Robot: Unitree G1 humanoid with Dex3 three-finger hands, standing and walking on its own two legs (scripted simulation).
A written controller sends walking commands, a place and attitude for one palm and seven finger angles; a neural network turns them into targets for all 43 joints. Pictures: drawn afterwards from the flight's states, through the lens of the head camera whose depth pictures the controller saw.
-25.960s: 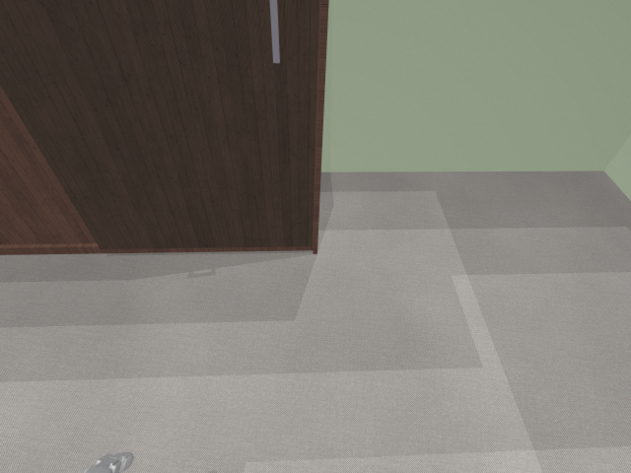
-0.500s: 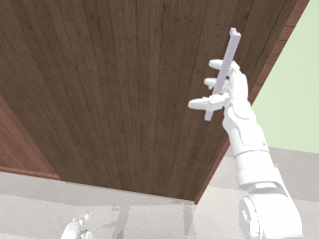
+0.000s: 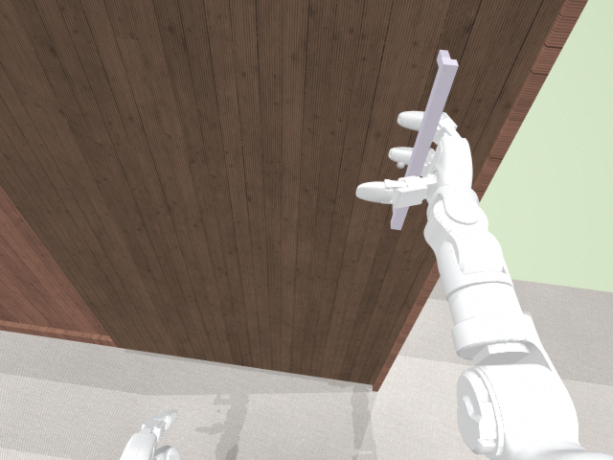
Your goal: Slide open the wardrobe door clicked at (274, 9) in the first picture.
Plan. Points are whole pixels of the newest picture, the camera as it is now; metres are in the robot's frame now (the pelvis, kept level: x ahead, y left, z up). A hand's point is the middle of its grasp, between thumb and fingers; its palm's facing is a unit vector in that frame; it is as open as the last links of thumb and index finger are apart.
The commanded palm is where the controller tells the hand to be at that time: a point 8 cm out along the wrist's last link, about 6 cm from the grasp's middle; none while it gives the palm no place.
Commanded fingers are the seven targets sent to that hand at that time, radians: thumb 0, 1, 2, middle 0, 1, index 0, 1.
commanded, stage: grip the handle and tug to test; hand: right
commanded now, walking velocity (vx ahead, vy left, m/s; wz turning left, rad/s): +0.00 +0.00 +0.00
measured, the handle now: (416, 152) +0.48 -0.12 +0.18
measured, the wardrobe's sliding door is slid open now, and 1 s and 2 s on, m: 0.00 0.00 0.01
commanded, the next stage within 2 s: tug the door sideways, standing still in 1.26 s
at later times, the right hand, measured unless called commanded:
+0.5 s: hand (399, 164) +0.44 -0.09 +0.19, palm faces +0.09 +1.00 +0.00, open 6.0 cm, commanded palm +0.41 -0.13 +0.19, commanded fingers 0.00 -0.90 -0.90 0.45 1.40 0.45 1.40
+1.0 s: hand (400, 166) +0.44 -0.09 +0.19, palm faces +0.07 +1.00 +0.02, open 5.1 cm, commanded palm +0.39 -0.13 +0.19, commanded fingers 0.00 -0.90 -0.90 0.45 1.40 0.45 1.40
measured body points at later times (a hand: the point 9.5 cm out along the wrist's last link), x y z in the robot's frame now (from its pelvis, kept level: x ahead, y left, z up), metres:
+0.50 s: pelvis +0.00 +0.00 +0.00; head +0.01 +0.01 +0.45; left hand +0.13 +0.23 -0.12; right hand +0.43 -0.14 +0.19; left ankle +0.03 +0.10 -0.74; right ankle -0.03 -0.10 -0.74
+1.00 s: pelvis +0.01 +0.00 +0.00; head +0.01 +0.02 +0.45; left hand +0.16 +0.23 -0.11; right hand +0.43 -0.14 +0.19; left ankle +0.03 +0.10 -0.74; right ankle -0.03 -0.10 -0.74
